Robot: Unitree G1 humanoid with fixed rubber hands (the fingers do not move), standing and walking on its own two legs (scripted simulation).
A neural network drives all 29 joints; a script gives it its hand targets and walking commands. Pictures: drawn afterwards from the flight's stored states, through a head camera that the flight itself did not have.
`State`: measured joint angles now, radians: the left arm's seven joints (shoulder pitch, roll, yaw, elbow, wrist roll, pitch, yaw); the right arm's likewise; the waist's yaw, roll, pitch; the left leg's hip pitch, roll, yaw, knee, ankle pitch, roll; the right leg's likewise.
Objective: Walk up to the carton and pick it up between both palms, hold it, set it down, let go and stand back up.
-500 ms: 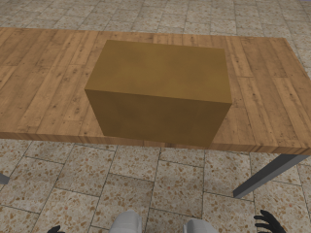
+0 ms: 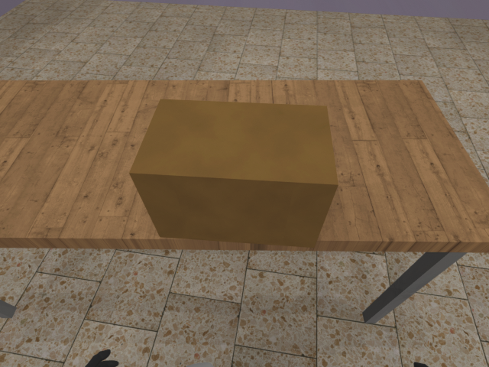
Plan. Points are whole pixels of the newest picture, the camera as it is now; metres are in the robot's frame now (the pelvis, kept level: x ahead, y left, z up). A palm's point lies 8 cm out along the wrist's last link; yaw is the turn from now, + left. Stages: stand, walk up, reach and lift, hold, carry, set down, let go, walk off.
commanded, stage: walk up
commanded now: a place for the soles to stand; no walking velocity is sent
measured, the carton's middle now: (238, 175) +0.42 +0.03 +0.06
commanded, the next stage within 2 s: reach and lift in 1.00 s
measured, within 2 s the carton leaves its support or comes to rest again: neither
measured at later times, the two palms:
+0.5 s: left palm out of the picture +0.07 +0.31 -0.10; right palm out of the picture +0.07 -0.28 -0.12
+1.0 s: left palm out of the picture +0.08 +0.31 -0.11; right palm out of the picture +0.10 -0.27 -0.11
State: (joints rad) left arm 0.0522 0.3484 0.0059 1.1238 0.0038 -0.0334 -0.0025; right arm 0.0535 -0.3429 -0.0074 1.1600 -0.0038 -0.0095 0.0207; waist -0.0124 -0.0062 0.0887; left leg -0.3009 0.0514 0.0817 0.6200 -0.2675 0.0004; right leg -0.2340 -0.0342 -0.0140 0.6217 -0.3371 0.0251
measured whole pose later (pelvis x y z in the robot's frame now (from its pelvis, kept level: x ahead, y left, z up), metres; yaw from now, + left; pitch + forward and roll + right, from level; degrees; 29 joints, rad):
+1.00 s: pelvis +0.02 +0.02 +0.01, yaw +2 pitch -3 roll +0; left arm 0.12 0.34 0.00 1.12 0.02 -0.03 0.01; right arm 0.09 -0.33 -0.03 1.11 -0.02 0.02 0.04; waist 0.00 0.00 0.06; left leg -0.21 0.01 0.07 0.47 -0.21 0.02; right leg -0.12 -0.07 -0.03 0.46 -0.28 0.05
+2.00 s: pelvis +0.00 +0.00 +0.02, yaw -2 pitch -6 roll +0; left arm 0.33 0.37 0.08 0.14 -0.18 0.33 -0.05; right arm 0.38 -0.12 -0.06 0.16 0.06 0.19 -0.07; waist 0.05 -0.02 0.12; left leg -0.11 0.05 0.13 0.39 -0.17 0.00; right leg -0.06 -0.03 0.02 0.40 -0.23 0.03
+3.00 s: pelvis +0.03 +0.00 +0.02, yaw +0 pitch -7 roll +0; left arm 0.42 0.55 0.07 -0.17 -0.42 0.17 -0.11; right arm 0.51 -0.11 -0.03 -0.31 0.23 0.30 -0.21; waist 0.09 -0.04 0.09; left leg -0.04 0.04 0.07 0.37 -0.20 -0.01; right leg 0.05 -0.03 0.00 0.34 -0.26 0.02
